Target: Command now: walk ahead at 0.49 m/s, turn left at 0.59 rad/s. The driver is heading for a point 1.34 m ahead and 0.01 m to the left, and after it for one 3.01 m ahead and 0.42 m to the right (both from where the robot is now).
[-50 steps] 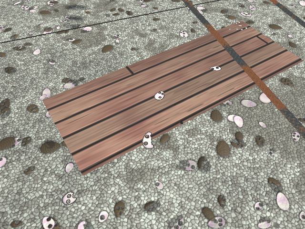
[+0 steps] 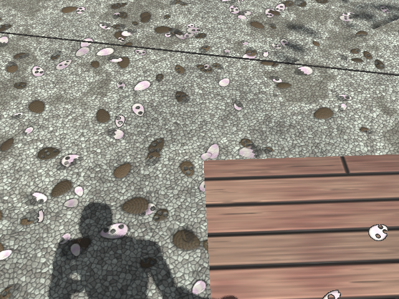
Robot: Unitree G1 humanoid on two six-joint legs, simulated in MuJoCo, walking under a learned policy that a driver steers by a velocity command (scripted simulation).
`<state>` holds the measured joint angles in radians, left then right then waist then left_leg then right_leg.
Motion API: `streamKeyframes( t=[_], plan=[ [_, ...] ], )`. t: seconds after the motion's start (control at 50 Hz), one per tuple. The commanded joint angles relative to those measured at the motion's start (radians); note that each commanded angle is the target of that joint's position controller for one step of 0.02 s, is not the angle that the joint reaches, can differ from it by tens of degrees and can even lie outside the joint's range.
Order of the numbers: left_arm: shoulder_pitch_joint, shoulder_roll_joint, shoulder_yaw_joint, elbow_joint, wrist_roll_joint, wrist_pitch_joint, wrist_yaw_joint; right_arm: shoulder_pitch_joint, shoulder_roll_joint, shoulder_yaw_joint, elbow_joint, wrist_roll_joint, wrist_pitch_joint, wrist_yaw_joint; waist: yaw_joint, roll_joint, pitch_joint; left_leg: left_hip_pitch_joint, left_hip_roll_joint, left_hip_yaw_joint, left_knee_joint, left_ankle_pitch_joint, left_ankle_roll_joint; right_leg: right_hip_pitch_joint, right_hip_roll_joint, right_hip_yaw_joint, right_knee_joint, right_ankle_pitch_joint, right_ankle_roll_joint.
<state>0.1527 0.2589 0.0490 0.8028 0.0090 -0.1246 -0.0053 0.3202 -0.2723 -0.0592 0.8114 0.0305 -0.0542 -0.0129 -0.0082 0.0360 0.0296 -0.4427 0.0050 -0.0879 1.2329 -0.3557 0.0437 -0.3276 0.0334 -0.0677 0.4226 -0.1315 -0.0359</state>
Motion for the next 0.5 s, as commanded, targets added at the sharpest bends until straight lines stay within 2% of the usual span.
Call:
streamKeyframes(
  t=[0.02,0.06,0.1,0.14,0.2,0.28,0.32,0.34,0.36,0.38,0.4,0.42,0.44,0.46,0.48,0.5],
  plan=[
    [0.031,0.084,0.024,-0.021,0.000,-0.014,-0.005,0.030,-0.034,-0.015,-0.084,0.005,0.006,0.005,0.001,-0.109,-0.047,-0.181,0.124,-0.029,-0.004,0.056,-0.001,0.166,-0.288,0.265,-0.268,0.023,-0.170],
    [0.040,0.112,0.035,-0.002,-0.008,-0.021,-0.007,-0.016,-0.025,-0.011,-0.118,-0.002,0.017,0.004,-0.001,-0.094,-0.016,-0.230,0.141,-0.026,-0.066,0.092,-0.008,0.150,-0.300,0.201,-0.299,0.087,-0.187],
    [0.054,0.139,0.044,0.009,-0.006,-0.019,-0.005,-0.059,-0.032,-0.010,-0.146,-0.009,0.017,0.006,0.006,-0.078,-0.011,-0.278,0.148,-0.028,-0.141,0.171,-0.019,0.177,-0.308,0.142,-0.308,0.139,-0.194],
    [0.059,0.155,0.048,0.014,-0.005,-0.012,-0.002,-0.102,-0.035,-0.008,-0.164,-0.006,0.009,0.018,0.018,-0.077,-0.008,-0.285,0.145,-0.014,-0.248,0.278,-0.019,0.207,-0.293,0.070,-0.302,0.179,-0.177],
    [0.085,0.175,0.049,0.020,-0.010,0.002,0.002,-0.214,-0.026,0.000,-0.201,-0.007,-0.001,0.041,0.061,-0.075,0.012,-0.250,0.125,0.052,-0.420,0.391,-0.012,0.234,-0.275,-0.021,-0.281,0.188,-0.146],
    [0.146,0.209,0.057,0.043,-0.030,0.027,0.002,-0.317,-0.030,0.002,-0.262,-0.003,0.003,0.063,0.094,-0.083,0.047,-0.242,0.101,0.102,-0.544,0.311,0.015,0.332,-0.317,-0.050,-0.246,0.170,-0.119],
    [0.158,0.226,0.060,0.055,-0.040,0.041,0.002,-0.309,-0.046,-0.005,-0.278,-0.008,0.003,0.066,0.069,-0.098,0.040,-0.184,0.060,0.134,-0.586,0.195,0.049,0.375,-0.337,-0.062,-0.179,0.327,-0.110],
    [0.150,0.239,0.062,0.056,-0.042,0.047,0.003,-0.261,-0.067,-0.017,-0.272,-0.012,0.003,0.065,0.030,-0.114,0.003,-0.094,0.021,0.162,-0.607,0.154,0.070,0.382,-0.335,-0.081,-0.093,0.503,-0.100],
    [0.133,0.239,0.059,0.057,-0.041,0.055,0.006,-0.124,-0.102,-0.040,-0.235,-0.014,0.002,0.061,-0.056,-0.106,-0.070,0.098,-0.031,0.192,-0.676,0.202,0.098,0.351,-0.305,-0.121,0.079,0.645,-0.078],
    [0.149,0.201,0.042,0.052,-0.029,0.054,0.010,0.055,-0.171,-0.076,-0.179,-0.013,0.005,0.048,-0.131,-0.071,-0.170,0.389,-0.043,0.158,-0.675,0.254,0.128,0.200,-0.259,-0.149,0.313,0.596,-0.042],
    [0.215,0.092,0.004,0.006,0.008,0.037,0.001,0.157,-0.303,-0.103,-0.164,-0.019,0.008,0.029,-0.103,0.180,-0.283,0.769,0.241,-0.300,-0.694,0.241,0.260,-0.218,-0.142,-0.150,0.723,-0.024,0.025],
    [0.229,0.093,-0.005,0.012,-0.016,0.001,-0.012,0.178,-0.283,-0.088,-0.176,-0.015,-0.001,0.034,-0.091,0.204,-0.457,0.860,0.394,-0.723,-0.897,0.145,0.374,-0.382,-0.032,0.064,0.935,-0.462,0.035],
    [0.117,0.180,0.022,-0.009,-0.062,-0.011,-0.019,0.143,-0.208,-0.063,-0.169,-0.025,-0.012,0.046,-0.116,0.087,-0.345,0.785,0.361,-0.584,-0.919,0.174,0.307,-0.474,-0.086,0.129,0.984,-0.393,0.019],
    [0.064,0.163,0.016,-0.029,-0.066,-0.014,-0.017,0.077,-0.178,-0.053,-0.170,-0.023,-0.017,0.047,-0.086,0.075,-0.225,0.635,0.322,-0.421,-0.912,0.256,0.268,-0.484,-0.128,0.112,0.933,-0.309,0.005],
    [0.050,0.152,0.015,-0.021,-0.043,-0.009,-0.008,-0.005,-0.137,-0.040,-0.178,-0.020,-0.019,0.049,-0.046,0.011,-0.155,0.488,0.275,-0.301,-0.921,0.338,0.235,-0.434,-0.170,0.111,0.861,-0.234,0.006],
    [0.068,0.152,0.022,-0.012,-0.028,0.004,-0.004,-0.056,-0.101,-0.029,-0.185,-0.024,-0.023,0.050,-0.007,0.025,-0.123,0.381,0.234,-0.221,-0.951,0.386,0.215,-0.363,-0.198,0.121,0.800,-0.184,0.008]
  ],
)
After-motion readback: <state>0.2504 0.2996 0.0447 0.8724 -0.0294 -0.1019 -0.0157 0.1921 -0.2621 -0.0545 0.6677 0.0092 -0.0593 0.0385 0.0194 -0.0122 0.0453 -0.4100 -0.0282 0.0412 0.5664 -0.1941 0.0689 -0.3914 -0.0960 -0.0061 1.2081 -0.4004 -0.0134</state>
